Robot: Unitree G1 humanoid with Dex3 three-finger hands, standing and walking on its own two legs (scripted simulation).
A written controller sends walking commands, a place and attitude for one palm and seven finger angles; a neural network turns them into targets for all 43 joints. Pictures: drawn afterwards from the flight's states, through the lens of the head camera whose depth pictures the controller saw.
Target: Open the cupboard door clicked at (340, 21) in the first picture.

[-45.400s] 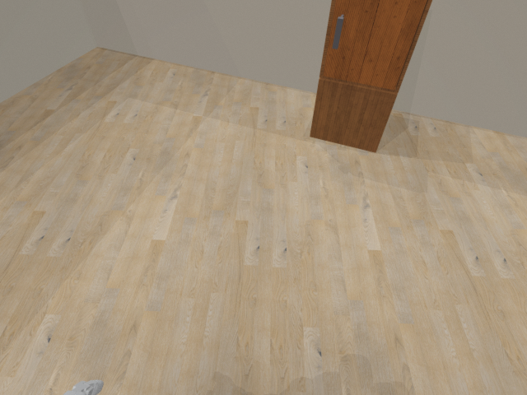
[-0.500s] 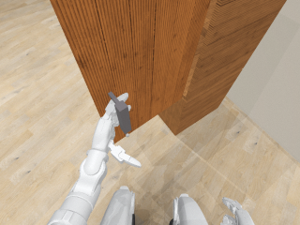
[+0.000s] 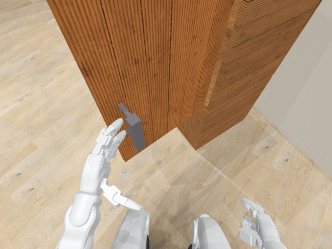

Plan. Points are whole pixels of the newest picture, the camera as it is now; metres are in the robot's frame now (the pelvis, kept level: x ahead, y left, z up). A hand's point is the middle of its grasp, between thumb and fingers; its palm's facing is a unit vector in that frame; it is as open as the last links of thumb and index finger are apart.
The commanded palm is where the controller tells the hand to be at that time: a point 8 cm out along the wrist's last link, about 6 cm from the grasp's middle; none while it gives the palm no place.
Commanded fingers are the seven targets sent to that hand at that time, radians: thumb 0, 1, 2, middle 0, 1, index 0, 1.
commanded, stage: slide the hand sideways off the handle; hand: left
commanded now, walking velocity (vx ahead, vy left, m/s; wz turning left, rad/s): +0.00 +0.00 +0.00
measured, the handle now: (131, 127) +0.39 +0.11 +0.03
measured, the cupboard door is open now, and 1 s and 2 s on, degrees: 95 95 95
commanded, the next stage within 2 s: draw the hand back to the body in 0.46 s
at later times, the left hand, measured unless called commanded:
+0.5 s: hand (100, 186) +0.25 +0.16 +0.02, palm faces -0.11 -0.99 -0.03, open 16.3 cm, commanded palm +0.24 +0.21 +0.03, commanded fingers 0.00 -0.50 0.30 -0.15 -0.30 -0.15 -0.30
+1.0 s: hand (61, 184) +0.23 +0.19 +0.12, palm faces -0.08 -0.99 -0.07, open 16.3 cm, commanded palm +0.20 +0.25 +0.14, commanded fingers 0.00 -0.40 0.34 -0.15 -0.30 -0.15 -0.30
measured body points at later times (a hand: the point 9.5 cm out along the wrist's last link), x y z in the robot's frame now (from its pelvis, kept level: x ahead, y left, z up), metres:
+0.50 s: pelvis +0.00 -0.01 -0.01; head +0.10 +0.00 +0.43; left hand +0.25 +0.21 +0.03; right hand +0.19 -0.25 -0.10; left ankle +0.05 +0.12 -0.60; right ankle +0.02 -0.12 -0.60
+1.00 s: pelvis +0.01 +0.01 +0.05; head +0.06 +0.02 +0.50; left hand +0.22 +0.25 +0.13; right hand +0.19 -0.22 -0.02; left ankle +0.05 +0.12 -0.60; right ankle +0.02 -0.12 -0.60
